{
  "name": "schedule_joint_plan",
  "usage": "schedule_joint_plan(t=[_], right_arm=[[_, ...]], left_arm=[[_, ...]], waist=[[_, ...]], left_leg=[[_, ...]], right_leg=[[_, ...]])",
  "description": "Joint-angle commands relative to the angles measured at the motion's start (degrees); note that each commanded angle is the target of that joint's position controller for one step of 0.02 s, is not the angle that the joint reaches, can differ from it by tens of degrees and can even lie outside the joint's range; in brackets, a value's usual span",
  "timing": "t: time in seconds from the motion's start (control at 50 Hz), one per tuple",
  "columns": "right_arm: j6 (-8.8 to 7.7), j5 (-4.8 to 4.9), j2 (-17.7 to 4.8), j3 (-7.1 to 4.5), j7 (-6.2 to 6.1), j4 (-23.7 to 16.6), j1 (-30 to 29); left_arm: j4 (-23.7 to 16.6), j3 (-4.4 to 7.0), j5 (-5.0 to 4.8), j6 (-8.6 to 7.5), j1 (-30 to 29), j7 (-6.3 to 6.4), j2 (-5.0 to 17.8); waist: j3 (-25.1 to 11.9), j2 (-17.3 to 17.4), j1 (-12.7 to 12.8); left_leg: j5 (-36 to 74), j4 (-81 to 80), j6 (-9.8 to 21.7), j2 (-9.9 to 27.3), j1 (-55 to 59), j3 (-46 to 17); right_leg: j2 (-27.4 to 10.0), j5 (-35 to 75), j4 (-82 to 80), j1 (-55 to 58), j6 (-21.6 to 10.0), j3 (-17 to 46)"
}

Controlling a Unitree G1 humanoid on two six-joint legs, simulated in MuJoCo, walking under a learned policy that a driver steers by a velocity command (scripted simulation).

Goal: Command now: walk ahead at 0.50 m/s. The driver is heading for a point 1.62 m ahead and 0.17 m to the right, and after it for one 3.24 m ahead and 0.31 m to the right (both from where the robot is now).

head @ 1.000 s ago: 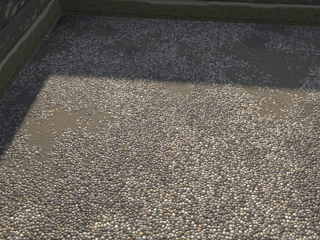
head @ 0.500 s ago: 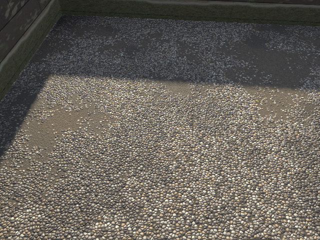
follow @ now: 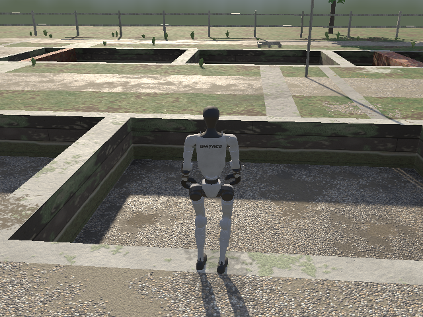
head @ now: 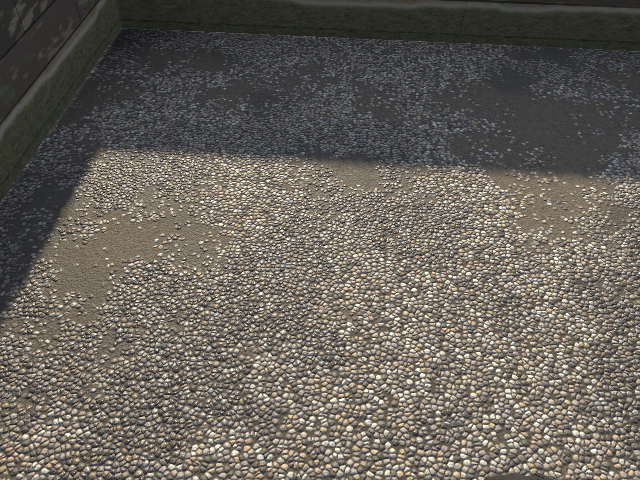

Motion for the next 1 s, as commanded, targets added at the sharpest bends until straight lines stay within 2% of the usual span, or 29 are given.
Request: schedule_joint_plan(t=[0.02,0.18,0.2,0.22,0.24,0.26,0.38,0.4,0.42,0.44,0.46,0.56,0.58,0.6,0.62,0.64,0.74,0.76,0.78,0.8,0.88,0.9,0.92,0.94,1.0], right_arm=[[-0.80,0.06,-3.7,-1.02,-0.10,-5.5,-6.1],[-0.95,-0.01,-3.7,-1.05,-0.03,-5.5,-6.0],[-1.33,-0.55,-3.3,-0.86,0.89,-6.8,-8.2],[-1.35,-0.30,-3.4,-0.98,0.04,-5.0,-4.1],[-1.20,0.04,-3.8,-1.03,-0.05,-5.3,-5.4],[-1.07,0.07,-3.7,-1.02,-0.08,-5.5,-6.1],[-0.97,0.01,-3.7,-1.00,0.00,-5.6,-6.0],[-1.38,-0.51,-3.3,-0.80,0.92,-6.9,-8.2],[-1.41,-0.27,-3.3,-0.95,0.08,-5.1,-4.1],[-1.26,0.06,-3.7,-1.00,-0.01,-5.4,-5.4],[-1.13,0.10,-3.6,-0.99,-0.03,-5.6,-6.1],[-0.99,0.04,-3.6,-0.97,0.05,-5.7,-6.0],[-1.42,-0.48,-3.2,-0.75,0.97,-7.0,-8.3],[-1.46,-0.25,-3.3,-0.91,0.14,-5.2,-4.1],[-1.32,0.07,-3.7,-0.97,0.04,-5.4,-5.5],[-1.18,0.11,-3.6,-0.96,0.02,-5.7,-6.1],[-1.03,0.05,-3.6,-0.94,0.10,-5.8,-6.0],[-1.47,-0.48,-3.2,-0.72,1.01,-7.1,-8.2],[-1.50,-0.24,-3.3,-0.89,0.18,-5.2,-4.1],[-1.36,0.07,-3.7,-0.95,0.08,-5.5,-5.4],[-0.98,0.09,-3.5,-0.90,0.14,-5.8,-6.1],[-1.44,-0.44,-3.1,-0.67,1.04,-7.2,-8.3],[-1.49,-0.22,-3.2,-0.86,0.22,-5.3,-4.1],[-1.36,0.08,-3.7,-0.92,0.11,-5.6,-5.5],[-1.06,0.08,-3.5,-0.89,0.14,-5.9,-6.1]], left_arm=[[-5.0,0.95,0.04,-0.93,-3.4,0.07,3.5],[-4.8,0.99,0.02,-1.10,-3.1,0.13,3.7],[-5.8,0.87,-0.36,-0.42,-5.4,0.31,3.6],[-4.6,1.37,0.13,-0.98,-2.3,0.27,4.4],[-4.8,1.09,0.03,-0.98,-2.7,0.15,3.7],[-4.8,1.00,0.07,-0.98,-3.2,0.15,3.5],[-4.7,1.00,0.07,-1.05,-3.1,0.15,3.6],[-5.7,0.86,-0.30,-0.38,-5.5,0.33,3.6],[-4.5,1.39,0.17,-0.95,-2.3,0.30,4.3],[-4.7,1.11,0.06,-0.95,-2.7,0.19,3.7],[-4.7,1.02,0.10,-0.95,-3.2,0.19,3.5],[-4.6,0.99,0.12,-1.00,-3.2,0.16,3.5],[-5.7,0.84,-0.28,-0.35,-5.6,0.35,3.4],[-4.4,1.39,0.20,-0.92,-2.5,0.32,4.2],[-4.6,1.12,0.07,-0.93,-2.8,0.21,3.6],[-4.7,1.03,0.11,-0.93,-3.3,0.21,3.4],[-4.5,1.00,0.13,-0.99,-3.3,0.19,3.4],[-5.6,0.84,-0.26,-0.33,-5.8,0.37,3.4],[-4.3,1.39,0.22,-0.90,-2.6,0.34,4.2],[-4.5,1.12,0.08,-0.91,-2.9,0.24,3.5],[-4.5,0.99,0.13,-0.89,-3.6,0.22,3.4],[-5.6,0.81,-0.23,-0.26,-6.0,0.38,3.2],[-4.3,1.37,0.26,-0.84,-2.7,0.34,4.1],[-4.4,1.11,0.11,-0.86,-2.9,0.24,3.4],[-4.5,1.07,0.11,-0.91,-3.7,0.24,3.5]], waist=[[-2.3,0.7,0.1],[-2.5,0.6,0.1],[0.3,-0.2,-0.8],[-6.6,-0.5,-0.2],[-4.1,0.7,0.2],[-3.2,0.8,0.2],[-2.5,0.9,0.1],[0.2,0.0,-0.7],[-6.6,-0.4,-0.2],[-4.0,0.8,0.2],[-3.1,0.9,0.2],[-2.5,0.9,0.1],[0.2,0.0,-0.8],[-6.6,-0.3,-0.3],[-4.0,0.9,0.2],[-3.1,1.0,0.1],[-2.5,0.9,0.0],[0.2,0.0,-0.8],[-6.6,-0.3,-0.3],[-4.0,1.0,0.2],[-2.2,0.9,0.0],[0.2,0.0,-0.8],[-6.5,-0.2,-0.3],[-3.9,1.1,0.2],[-2.3,0.9,0.0]], left_leg=[[15.2,-7.0,1.5,5.4,-5.9,-5.9],[15.0,-7.1,1.5,5.2,-5.5,-5.8],[23.9,-3.9,1.1,4.9,-6.6,-2.9],[16.7,-6.4,1.3,5.1,-2.9,-4.9],[15.8,-7.0,1.6,5.2,-4.4,-5.6],[15.5,-7.2,1.6,5.3,-4.9,-5.8],[15.0,-7.6,1.6,5.4,-5.4,-6.1],[24.0,-4.3,1.2,5.0,-6.5,-3.2],[16.7,-6.8,1.4,5.3,-3.0,-5.2],[15.7,-7.4,1.7,5.3,-4.5,-5.9],[15.4,-7.6,1.7,5.4,-4.9,-6.1],[14.9,-7.9,1.7,5.5,-5.5,-6.3],[24.0,-4.7,1.3,5.1,-6.4,-3.3],[16.7,-7.1,1.5,5.3,-3.0,-5.4],[15.7,-7.7,1.8,5.4,-4.4,-6.1],[15.4,-7.9,1.8,5.5,-4.9,-6.3],[14.9,-8.2,1.8,5.5,-5.3,-6.5],[24.1,-5.0,1.3,5.2,-6.3,-3.4],[16.7,-7.4,1.6,5.4,-2.9,-5.6],[15.7,-8.0,1.9,5.4,-4.3,-6.2],[15.1,-8.4,1.8,5.6,-5.4,-6.6],[24.2,-5.2,1.4,5.2,-6.2,-3.5],[16.8,-7.6,1.7,5.5,-2.9,-5.8],[15.7,-8.2,1.9,5.5,-4.3,-6.4],[15.1,-8.7,1.9,5.7,-5.1,-6.8]], right_leg=[[-3.7,10.0,-5.3,5.4,0.1,6.1],[-3.8,10.8,-5.4,5.7,0.0,6.3],[-5.7,22.0,-4.7,3.8,0.2,7.4],[-4.3,12.6,-4.8,6.8,0.1,6.2],[-3.7,10.7,-5.1,6.1,0.2,6.1],[-3.6,10.1,-5.3,5.6,0.3,6.1],[-3.7,10.3,-5.3,5.8,0.2,6.3],[-5.5,21.5,-4.6,3.9,0.3,7.3],[-4.1,12.1,-4.7,7.0,0.2,6.2],[-3.6,10.3,-5.0,6.1,0.4,6.1],[-3.5,9.7,-5.2,5.7,0.4,6.1],[-3.5,9.9,-5.2,5.8,0.3,6.3],[-5.3,21.2,-4.6,3.9,0.5,7.4],[-4.0,11.7,-4.6,7.1,0.4,6.3],[-3.5,10.0,-5.0,6.2,0.5,6.1],[-3.4,9.5,-5.2,5.8,0.5,6.2],[-3.4,9.8,-5.2,5.9,0.4,6.3],[-5.2,21.1,-4.6,4.0,0.6,7.4],[-3.9,11.5,-4.6,7.2,0.5,6.3],[-3.4,9.9,-5.0,6.3,0.6,6.2],[-3.3,9.4,-5.2,5.7,0.6,6.3],[-5.0,20.7,-4.5,4.0,0.7,7.4],[-3.7,11.1,-4.5,7.2,0.6,6.3],[-3.3,9.5,-5.0,6.3,0.7,6.2],[-3.1,8.9,-5.2,5.7,0.7,6.3]])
